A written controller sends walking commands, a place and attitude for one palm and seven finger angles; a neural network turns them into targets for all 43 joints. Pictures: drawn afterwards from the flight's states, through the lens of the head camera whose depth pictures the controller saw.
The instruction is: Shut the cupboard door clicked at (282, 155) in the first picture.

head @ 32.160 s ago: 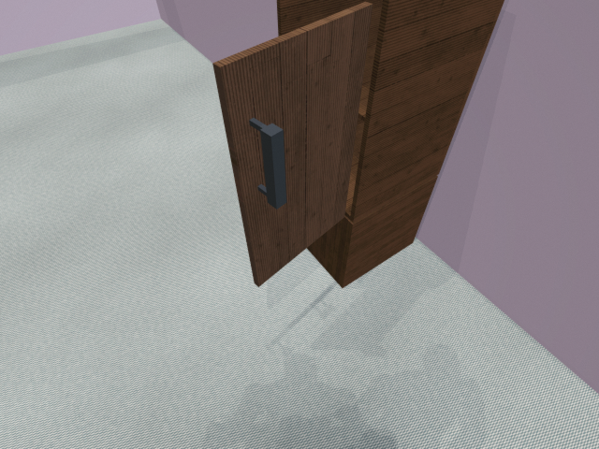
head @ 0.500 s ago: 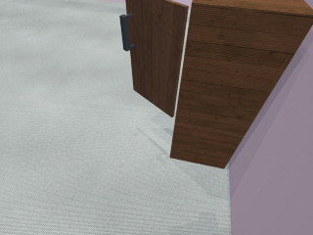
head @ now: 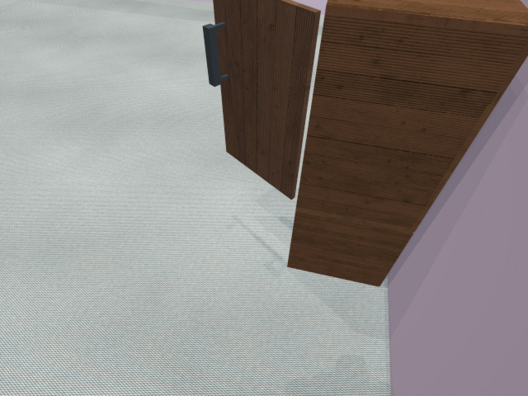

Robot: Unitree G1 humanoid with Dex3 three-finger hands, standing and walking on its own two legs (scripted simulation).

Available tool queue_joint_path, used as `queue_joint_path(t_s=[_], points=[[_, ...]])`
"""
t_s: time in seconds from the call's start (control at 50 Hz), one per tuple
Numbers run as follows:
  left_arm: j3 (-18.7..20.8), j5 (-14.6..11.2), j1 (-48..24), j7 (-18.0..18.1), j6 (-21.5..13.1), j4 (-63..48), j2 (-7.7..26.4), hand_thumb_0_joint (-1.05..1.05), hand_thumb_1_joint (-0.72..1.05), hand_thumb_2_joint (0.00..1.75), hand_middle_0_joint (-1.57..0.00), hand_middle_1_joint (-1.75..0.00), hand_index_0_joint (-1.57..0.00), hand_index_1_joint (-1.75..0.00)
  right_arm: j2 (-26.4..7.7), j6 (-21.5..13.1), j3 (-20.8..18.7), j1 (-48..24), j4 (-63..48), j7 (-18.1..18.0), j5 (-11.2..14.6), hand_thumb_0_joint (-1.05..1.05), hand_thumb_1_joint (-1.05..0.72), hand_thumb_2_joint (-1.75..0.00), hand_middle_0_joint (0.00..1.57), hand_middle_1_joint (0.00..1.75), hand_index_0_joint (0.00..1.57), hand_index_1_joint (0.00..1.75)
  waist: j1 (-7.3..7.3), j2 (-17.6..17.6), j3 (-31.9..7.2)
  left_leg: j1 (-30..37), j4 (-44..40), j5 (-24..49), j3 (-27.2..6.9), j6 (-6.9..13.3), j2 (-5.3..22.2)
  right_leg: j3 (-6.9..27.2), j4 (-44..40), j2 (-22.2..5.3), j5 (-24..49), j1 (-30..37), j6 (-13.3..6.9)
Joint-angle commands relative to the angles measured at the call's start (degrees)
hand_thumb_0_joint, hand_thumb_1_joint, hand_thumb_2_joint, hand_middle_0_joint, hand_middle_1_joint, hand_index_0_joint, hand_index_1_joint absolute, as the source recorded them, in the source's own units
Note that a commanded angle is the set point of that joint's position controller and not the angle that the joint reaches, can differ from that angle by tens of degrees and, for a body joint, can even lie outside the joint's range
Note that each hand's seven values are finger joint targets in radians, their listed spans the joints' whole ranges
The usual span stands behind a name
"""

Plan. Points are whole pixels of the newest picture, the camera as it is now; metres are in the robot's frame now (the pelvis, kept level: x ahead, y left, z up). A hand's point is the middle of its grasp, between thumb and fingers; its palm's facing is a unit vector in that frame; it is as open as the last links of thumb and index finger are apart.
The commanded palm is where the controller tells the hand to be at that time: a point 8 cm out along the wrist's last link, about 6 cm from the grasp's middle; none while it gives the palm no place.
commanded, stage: walk to a spot facing it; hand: left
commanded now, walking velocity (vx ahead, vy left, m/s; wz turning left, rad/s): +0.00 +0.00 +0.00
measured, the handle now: (218, 54) +0.98 +0.18 +0.05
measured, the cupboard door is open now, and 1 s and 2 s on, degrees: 57 57 57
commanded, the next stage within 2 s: none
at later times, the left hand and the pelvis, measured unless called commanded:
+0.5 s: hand out of the picture +0.02 +0.22 -0.20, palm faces +0.21 -0.95 -0.22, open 7.4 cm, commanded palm none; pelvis -0.01 +0.02 -0.02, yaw +12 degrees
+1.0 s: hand out of the picture -0.04 +0.17 -0.16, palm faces +0.47 -0.82 -0.33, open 7.4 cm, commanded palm none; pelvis +0.00 -0.05 -0.01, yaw +31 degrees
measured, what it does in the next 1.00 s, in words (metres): steps on the spot, turning left: right foot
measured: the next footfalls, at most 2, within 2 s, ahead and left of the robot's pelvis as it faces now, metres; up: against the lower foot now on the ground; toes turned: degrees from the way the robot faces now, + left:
right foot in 0.84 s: +0.06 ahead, -0.15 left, +0.00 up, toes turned +27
left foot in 1.20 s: -0.05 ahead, +0.09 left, +0.00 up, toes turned +46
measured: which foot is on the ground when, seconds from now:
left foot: down 0.00-0.84, up 0.86-1.00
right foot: down 0.00-0.42, up 0.44-0.82, down 0.84-1.00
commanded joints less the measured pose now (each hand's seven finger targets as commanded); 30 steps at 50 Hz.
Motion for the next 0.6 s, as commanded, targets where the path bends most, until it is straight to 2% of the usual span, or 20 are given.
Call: queue_joint_path(t_s=[0.0,0.06,0.1,0.16,0.2,0.24,0.28,0.3,0.32,0.34,0.36,0.38,0.4,0.42,0.44,0.46,0.48,0.52,0.58], points=[[1.3,0.0,3.7,0.2,-0.3,-1.1,6.8,0.0,0.9,0.9,-0.2,-0.3,-0.2,-0.3,-6.4,-0.5,-1.0,3.1,-1.4,-0.3,0.1,0.0,-0.9,-0.9,0.2,0.3,0.2,0.3,0.03,0.8,2.6,3.0,-4.7,2.6,-6.6,0.2,5.5,5.2,-5.7,-5.7,4.4,-5.9,-1.4],[1.4,0.0,3.4,0.2,-0.3,-1.2,7.1,0.0,0.9,0.9,-0.2,-0.3,-0.2,-0.3,-6.7,-0.6,-0.9,2.9,-1.4,-0.3,0.1,0.0,-0.9,-0.9,0.2,0.3,0.2,0.3,0.04,0.8,2.2,3.1,-4.7,3.4,-6.6,0.2,5.5,5.1,-5.8,-5.8,5.1,-5.3,-1.4],[1.5,-0.2,3.7,0.4,0.1,-1.3,6.1,0.0,0.9,0.9,-0.2,-0.3,-0.2,-0.3,-5.1,-0.2,-0.7,3.2,-1.7,-0.2,0.0,0.0,-0.9,-0.9,0.2,0.3,0.2,0.3,0.16,0.6,2.7,1.4,-3.2,4.9,-6.8,0.0,5.0,3.9,-4.1,-6.3,5.6,-4.9,-1.1],[2.8,-0.1,3.7,0.6,0.8,-3.1,7.8,0.0,0.9,0.9,-0.2,-0.3,-0.2,-0.3,-5.9,0.5,-1.4,2.8,-3.3,0.1,-0.1,0.0,-0.9,-0.9,0.2,0.3,0.2,0.3,0.46,-0.2,2.1,-2.7,0.7,5.7,-7.2,0.1,4.3,2.5,-0.8,-7.7,5.7,-4.0,-1.6],[3.7,0.1,3.2,0.5,1.2,-4.6,9.1,0.0,0.9,0.9,-0.2,-0.3,-0.2,-0.3,-6.0,1.1,-1.9,1.9,-4.7,0.3,-0.1,0.0,-0.9,-0.9,0.2,0.3,0.2,0.3,0.73,-2.9,1.9,-6.1,5.3,4.0,-6.2,-0.3,2.5,3.4,-0.9,-10.6,5.5,-4.0,-3.3],[4.7,0.3,2.2,0.7,1.3,-6.4,10.5,0.0,0.9,0.9,-0.2,-0.3,-0.2,-0.3,-5.6,1.5,-2.5,1.6,-6.1,0.6,-0.3,0.0,-0.9,-0.9,0.2,0.3,0.2,0.3,0.64,-6.8,0.9,-8.5,13.6,1.3,-3.9,-1.1,1.3,5.0,-1.7,-15.4,7.3,-4.0,-6.3],[5.3,0.7,0.1,0.7,1.4,-8.5,11.1,0.0,0.9,0.9,-0.2,-0.3,-0.2,-0.3,-5.4,2.1,-3.1,0.5,-7.9,0.8,-0.4,0.0,-0.9,-0.9,0.2,0.3,0.2,0.3,0.48,-8.8,1.9,-11.6,23.4,-11.5,-3.1,-1.9,1.3,5.4,-1.6,-19.8,13.4,-5.0,-9.6],[5.6,1.0,-1.0,0.8,1.4,-9.5,11.6,0.0,0.9,0.9,-0.2,-0.3,-0.2,-0.3,-5.4,2.2,-3.4,-0.1,-8.7,1.0,-0.3,0.0,-0.9,-0.9,0.2,0.3,0.2,0.3,0.33,-8.6,3.0,-12.4,25.1,-15.7,-2.9,-2.1,2.1,4.5,-0.8,-21.5,16.1,-5.9,-10.4],[5.8,1.2,-2.1,0.8,1.4,-10.2,11.7,0.0,0.9,0.9,-0.2,-0.3,-0.2,-0.3,-5.6,2.1,-3.5,0.1,-9.6,1.3,-0.1,0.0,-0.9,-0.9,0.2,0.3,0.2,0.3,-0.16,-7.6,3.2,-11.7,22.7,-15.5,-3.2,-2.1,3.0,2.8,1.9,-21.6,19.2,-6.0,-9.7],[6.0,1.1,-2.8,0.7,1.4,-10.8,12.4,0.0,0.9,0.9,-0.2,-0.3,-0.2,-0.3,-5.5,1.9,-3.5,0.9,-9.7,1.5,0.0,0.0,-0.9,-0.9,0.2,0.3,0.2,0.3,-0.83,-5.7,3.2,-9.5,16.8,-10.6,-3.3,-2.0,3.4,0.1,6.3,-20.5,21.2,-6.3,-8.0],[6.0,0.7,-2.1,0.4,1.6,-11.5,12.1,0.0,0.9,0.9,-0.2,-0.3,-0.2,-0.3,-6.9,1.5,-3.5,3.3,-9.6,1.6,-0.2,0.0,-0.9,-0.9,0.2,0.3,0.2,0.3,-1.31,0.2,0.7,-3.9,9.8,4.8,-6.1,-0.6,4.5,-3.8,13.4,-16.7,18.6,-8.7,-4.1],[5.7,0.1,0.4,0.2,1.9,-12.4,9.7,0.0,0.9,0.9,-0.2,-0.3,-0.2,-0.3,-10.5,1.1,-4.1,5.6,-9.9,1.4,-0.9,0.0,-0.9,-0.9,0.2,0.3,0.2,0.3,-1.45,13.1,-1.1,0.4,3.8,25.0,-19.3,4.1,12.1,-7.7,23.4,-9.0,4.5,-14.5,1.2],[5.1,0.0,-1.0,0.5,2.3,-14.3,8.4,0.0,0.9,0.9,-0.2,-0.3,-0.2,-0.3,-13.8,1.2,-4.9,8.6,-9.5,0.8,-1.3,0.0,-0.9,-0.9,0.2,0.3,0.2,0.3,-3.23,18.6,-3.0,2.7,-3.0,27.7,-31.5,10.4,19.9,-4.3,35.2,-2.9,-23.6,-19.7,2.6],[5.0,0.5,-5.4,0.7,3.0,-15.4,9.2,0.0,0.9,0.9,-0.2,-0.3,-0.2,-0.3,-14.8,1.2,-5.0,10.4,-8.6,0.3,-1.4,0.0,-0.9,-0.9,0.2,0.3,0.2,0.3,-4.13,15.3,-3.8,2.1,-5.0,17.8,-35.1,10.7,19.7,2.4,42.9,-2.9,-23.0,-22.3,1.6],[5.4,0.6,-6.1,0.4,2.8,-15.8,9.1,0.0,0.9,0.9,-0.2,-0.3,-0.2,-0.3,-14.5,1.0,-5.0,8.6,-9.4,0.0,-1.4,0.0,-0.9,-0.9,0.2,0.3,0.2,0.3,-3.09,10.7,-4.3,1.9,-5.4,10.1,-33.7,9.4,18.8,4.9,45.6,-3.5,-18.1,-25.1,1.8],[5.5,0.7,-6.7,0.1,2.6,-16.0,9.2,0.0,0.9,0.9,-0.2,-0.3,-0.2,-0.3,-14.0,0.8,-4.8,6.2,-10.5,-0.2,-1.3,0.0,-0.9,-0.9,0.2,0.3,0.2,0.3,-2.26,7.7,-3.3,0.4,-5.6,6.0,-31.0,8.4,16.6,5.8,46.1,-3.9,-13.4,-25.9,2.3],[5.6,0.7,-6.5,-0.3,2.4,-15.9,9.1,0.0,0.9,0.9,-0.2,-0.3,-0.2,-0.3,-13.2,0.5,-4.6,4.0,-11.3,-0.3,-1.2,0.0,-0.9,-0.9,0.2,0.3,0.2,0.3,-1.32,6.1,-3.2,0.4,-5.6,5.7,-28.2,7.6,14.5,5.7,45.7,-4.1,-9.7,-26.4,3.0],[5.5,0.6,-6.3,-0.7,2.1,-16.1,9.0,0.0,0.9,0.9,-0.2,-0.3,-0.2,-0.3,-13.0,0.1,-4.5,2.8,-12.0,-0.3,-1.0,0.0,-0.9,-0.9,0.2,0.3,0.2,0.3,-0.85,4.7,-5.2,2.3,-5.0,9.2,-25.4,7.5,12.4,5.4,42.1,-3.6,-7.7,-25.4,3.7],[5.4,0.6,-6.3,-0.7,2.6,-17.0,9.0,0.0,0.9,0.9,-0.2,-0.3,-0.2,-0.3,-13.8,0.6,-5.0,1.5,-12.5,0.0,-1.0,0.0,-0.9,-0.9,0.2,0.3,0.2,0.3,-0.92,7.2,-5.7,1.9,-5.7,4.8,-25.1,7.6,11.0,4.7,36.6,-2.7,-8.3,-23.5,4.2]])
